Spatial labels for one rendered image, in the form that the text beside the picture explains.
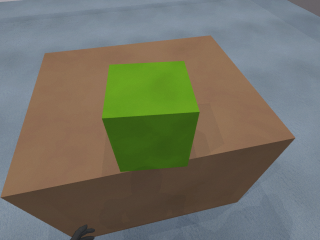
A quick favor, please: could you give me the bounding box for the robot left hand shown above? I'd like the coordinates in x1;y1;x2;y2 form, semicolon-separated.
70;224;95;240

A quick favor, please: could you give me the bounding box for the carton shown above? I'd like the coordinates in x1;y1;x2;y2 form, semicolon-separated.
102;61;200;172

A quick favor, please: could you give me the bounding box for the pedestal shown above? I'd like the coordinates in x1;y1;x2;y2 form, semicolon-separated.
0;35;295;238

